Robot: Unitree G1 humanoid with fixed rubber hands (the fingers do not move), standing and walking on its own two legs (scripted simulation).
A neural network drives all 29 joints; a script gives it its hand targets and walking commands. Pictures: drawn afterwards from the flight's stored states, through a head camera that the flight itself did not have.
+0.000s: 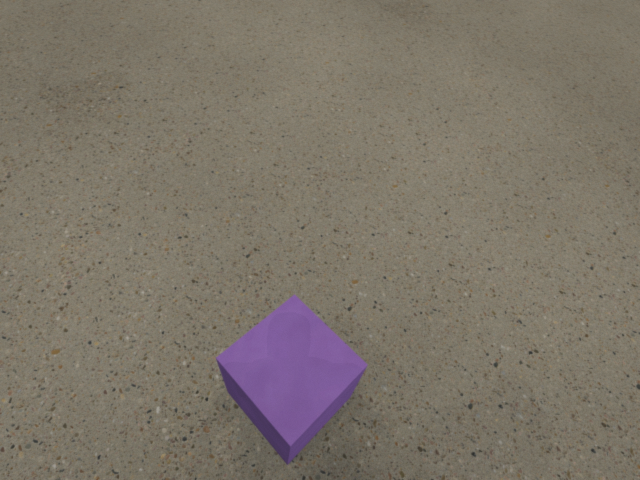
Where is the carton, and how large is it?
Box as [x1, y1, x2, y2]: [216, 294, 367, 464]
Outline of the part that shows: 294,294 216,357 228,392 287,464 350,396 367,365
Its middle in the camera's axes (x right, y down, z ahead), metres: -0.08 +0.39 +1.08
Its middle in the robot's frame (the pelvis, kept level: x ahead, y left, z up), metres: +0.43 +0.04 -0.63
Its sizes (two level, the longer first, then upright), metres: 0.272 0.264 0.295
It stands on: the floor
